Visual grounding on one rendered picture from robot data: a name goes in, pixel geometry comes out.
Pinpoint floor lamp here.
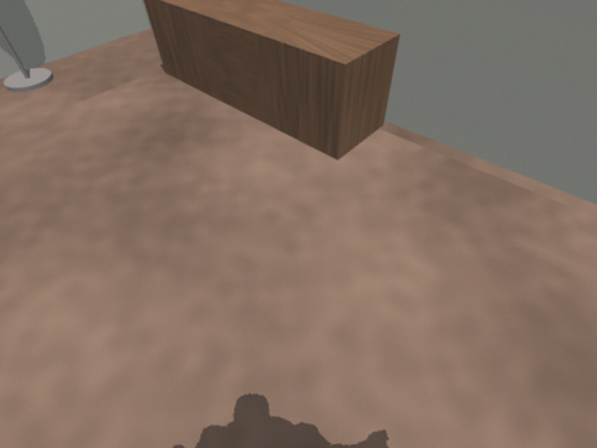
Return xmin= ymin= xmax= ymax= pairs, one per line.
xmin=0 ymin=27 xmax=53 ymax=91

